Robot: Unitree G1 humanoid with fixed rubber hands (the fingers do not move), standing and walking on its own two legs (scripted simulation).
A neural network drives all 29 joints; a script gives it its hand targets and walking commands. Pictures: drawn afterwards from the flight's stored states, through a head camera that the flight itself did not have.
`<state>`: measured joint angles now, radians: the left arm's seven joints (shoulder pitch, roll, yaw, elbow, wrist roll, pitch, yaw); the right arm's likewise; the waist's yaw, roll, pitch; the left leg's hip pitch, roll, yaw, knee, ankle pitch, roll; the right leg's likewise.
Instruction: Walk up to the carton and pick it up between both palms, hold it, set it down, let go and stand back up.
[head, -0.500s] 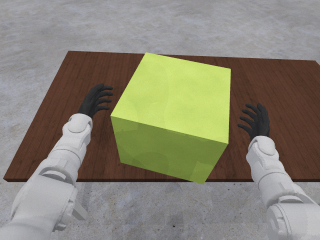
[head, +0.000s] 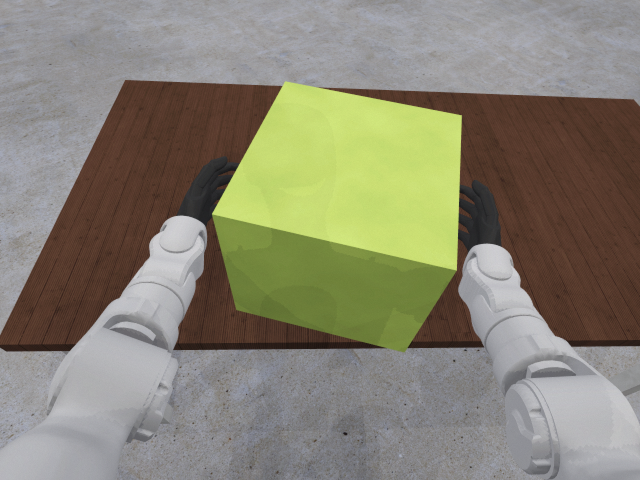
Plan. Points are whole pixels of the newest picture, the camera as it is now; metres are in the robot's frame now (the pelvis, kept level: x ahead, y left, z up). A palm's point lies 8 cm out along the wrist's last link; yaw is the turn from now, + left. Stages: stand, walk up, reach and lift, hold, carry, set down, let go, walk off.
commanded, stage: reach and lift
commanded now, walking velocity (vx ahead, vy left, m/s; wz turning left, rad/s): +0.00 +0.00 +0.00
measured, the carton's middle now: (344, 216) +0.49 -0.01 +0.02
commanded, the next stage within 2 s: none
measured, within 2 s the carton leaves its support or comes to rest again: leaves its support in 1.60 s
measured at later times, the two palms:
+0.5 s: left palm (204, 211) +0.45 +0.18 +0.07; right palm (480, 243) +0.42 -0.18 +0.07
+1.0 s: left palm (205, 209) +0.46 +0.18 +0.07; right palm (477, 245) +0.42 -0.18 +0.06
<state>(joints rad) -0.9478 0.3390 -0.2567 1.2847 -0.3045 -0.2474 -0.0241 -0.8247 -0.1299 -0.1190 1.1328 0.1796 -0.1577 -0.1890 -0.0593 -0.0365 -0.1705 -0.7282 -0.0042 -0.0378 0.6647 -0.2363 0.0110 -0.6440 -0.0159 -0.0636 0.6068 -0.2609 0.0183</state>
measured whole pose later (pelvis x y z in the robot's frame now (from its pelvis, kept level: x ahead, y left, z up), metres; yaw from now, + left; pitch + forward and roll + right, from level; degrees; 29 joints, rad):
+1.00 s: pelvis +0.00 +0.00 +0.00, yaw +0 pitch +18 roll -2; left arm -0.95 0.28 -0.05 1.28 -0.23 -0.27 -0.08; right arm -0.82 -0.06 -0.30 1.16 0.00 -0.25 -0.22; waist -0.06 -0.04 -0.18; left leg -0.73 0.00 -0.04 0.66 -0.24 0.01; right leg -0.64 -0.02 -0.06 0.60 -0.26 0.02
